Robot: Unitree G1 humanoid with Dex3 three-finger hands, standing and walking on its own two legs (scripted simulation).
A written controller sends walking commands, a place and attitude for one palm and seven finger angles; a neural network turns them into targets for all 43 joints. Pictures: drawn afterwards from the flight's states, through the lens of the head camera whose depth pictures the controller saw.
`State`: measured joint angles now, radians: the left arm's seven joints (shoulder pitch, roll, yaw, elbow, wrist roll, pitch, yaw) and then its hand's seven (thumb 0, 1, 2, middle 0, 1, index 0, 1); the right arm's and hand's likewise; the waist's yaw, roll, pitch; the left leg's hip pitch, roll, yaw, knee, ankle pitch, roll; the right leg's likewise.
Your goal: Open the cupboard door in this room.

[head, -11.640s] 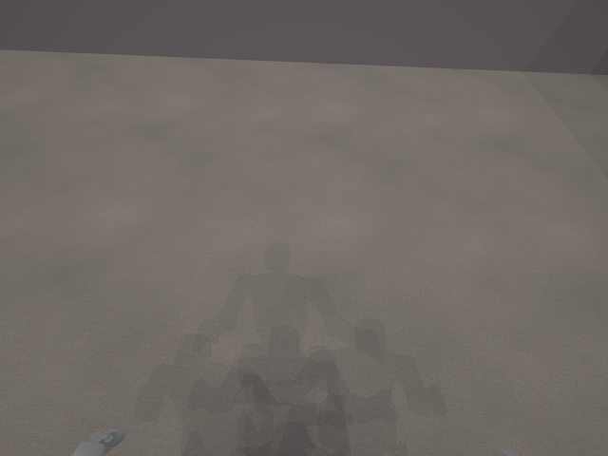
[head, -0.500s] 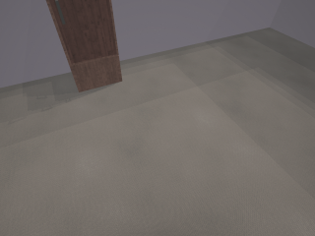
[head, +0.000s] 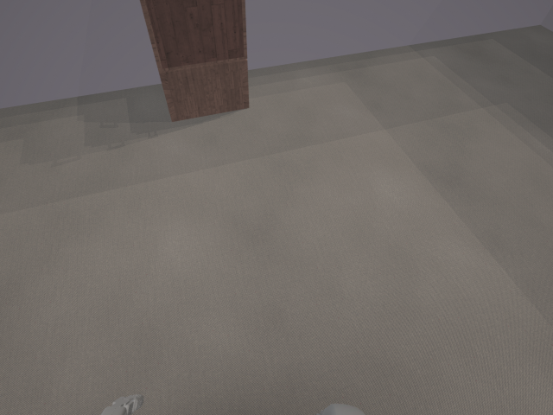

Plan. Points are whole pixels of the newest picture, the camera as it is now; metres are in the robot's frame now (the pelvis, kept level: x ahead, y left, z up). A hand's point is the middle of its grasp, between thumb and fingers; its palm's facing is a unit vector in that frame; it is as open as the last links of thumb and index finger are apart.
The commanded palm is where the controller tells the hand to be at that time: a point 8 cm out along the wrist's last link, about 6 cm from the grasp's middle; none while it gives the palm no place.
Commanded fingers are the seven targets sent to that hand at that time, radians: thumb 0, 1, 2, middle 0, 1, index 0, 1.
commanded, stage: turn or walk to find it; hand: left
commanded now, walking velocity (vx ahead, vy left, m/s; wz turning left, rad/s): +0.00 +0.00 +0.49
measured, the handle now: out of the picture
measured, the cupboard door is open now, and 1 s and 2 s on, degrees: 0 0 0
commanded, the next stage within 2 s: stand and wait in 0.98 s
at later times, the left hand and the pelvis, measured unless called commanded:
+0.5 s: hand out of the picture -0.02 +0.12 -0.14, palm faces +0.30 -0.91 -0.30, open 7.4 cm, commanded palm none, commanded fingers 0.00 0.90 0.90 -0.20 -0.30 -0.20 -0.30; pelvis +0.04 -0.07 +0.01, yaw +16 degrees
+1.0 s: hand out of the picture +0.08 +0.20 -0.16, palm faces +0.51 -0.83 -0.22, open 7.4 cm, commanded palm none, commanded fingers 0.00 0.90 0.90 -0.20 -0.30 -0.20 -0.30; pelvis +0.09 -0.02 +0.01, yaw +28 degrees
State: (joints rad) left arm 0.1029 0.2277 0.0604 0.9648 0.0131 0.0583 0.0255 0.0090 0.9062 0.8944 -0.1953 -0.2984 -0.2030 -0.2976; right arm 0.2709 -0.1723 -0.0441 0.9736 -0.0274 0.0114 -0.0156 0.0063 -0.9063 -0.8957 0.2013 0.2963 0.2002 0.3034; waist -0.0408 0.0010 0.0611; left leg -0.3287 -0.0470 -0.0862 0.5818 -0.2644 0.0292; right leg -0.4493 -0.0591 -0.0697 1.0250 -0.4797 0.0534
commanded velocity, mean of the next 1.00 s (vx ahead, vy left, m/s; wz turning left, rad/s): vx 0.05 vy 0.00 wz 0.40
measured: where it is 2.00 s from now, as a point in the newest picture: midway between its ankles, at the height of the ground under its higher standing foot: outside the picture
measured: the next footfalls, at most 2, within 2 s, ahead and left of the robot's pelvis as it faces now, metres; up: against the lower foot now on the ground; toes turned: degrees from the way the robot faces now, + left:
right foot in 0.22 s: +0.04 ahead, -0.15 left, +0.00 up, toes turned +6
left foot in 0.72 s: +0.10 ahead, +0.08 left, +0.00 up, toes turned +28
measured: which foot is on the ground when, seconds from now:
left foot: down 0.00-0.22, up 0.24-0.70, down 0.72-1.00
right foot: up 0.00-0.20, down 0.22-0.72, up 0.74-1.00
